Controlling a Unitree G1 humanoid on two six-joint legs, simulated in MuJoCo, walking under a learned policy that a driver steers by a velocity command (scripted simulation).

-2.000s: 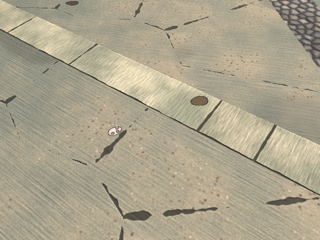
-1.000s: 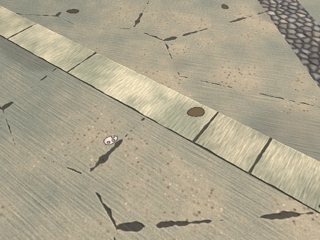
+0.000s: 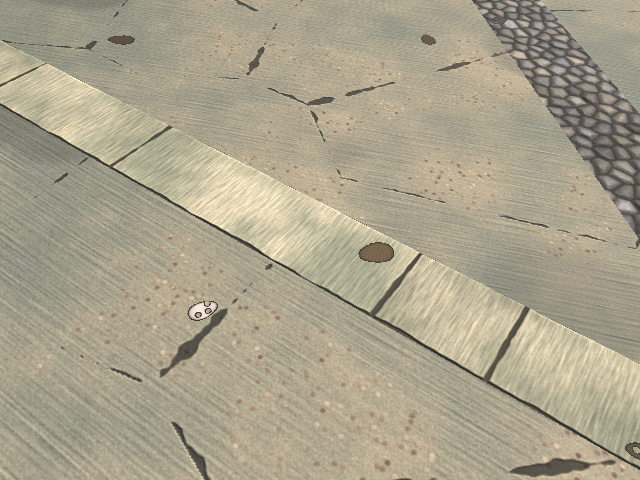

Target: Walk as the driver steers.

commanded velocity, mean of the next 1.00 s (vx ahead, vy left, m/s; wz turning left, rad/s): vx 0.47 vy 0.00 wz -0.09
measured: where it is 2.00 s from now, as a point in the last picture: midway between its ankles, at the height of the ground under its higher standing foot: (376, 295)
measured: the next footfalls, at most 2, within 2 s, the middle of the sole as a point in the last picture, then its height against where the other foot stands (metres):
right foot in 0.36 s outside the picture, level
left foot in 0.88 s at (266, 421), level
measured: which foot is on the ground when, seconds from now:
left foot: down 0.00-0.36, up 0.38-0.86, down 0.88-1.00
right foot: up 0.00-0.34, down 0.36-0.90, up 0.92-1.00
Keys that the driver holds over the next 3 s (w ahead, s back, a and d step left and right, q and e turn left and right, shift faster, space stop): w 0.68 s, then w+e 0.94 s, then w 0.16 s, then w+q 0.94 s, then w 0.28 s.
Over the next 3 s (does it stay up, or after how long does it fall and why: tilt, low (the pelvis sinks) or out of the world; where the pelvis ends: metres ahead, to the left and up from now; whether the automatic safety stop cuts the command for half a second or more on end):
stays up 1.58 -0.39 -0.12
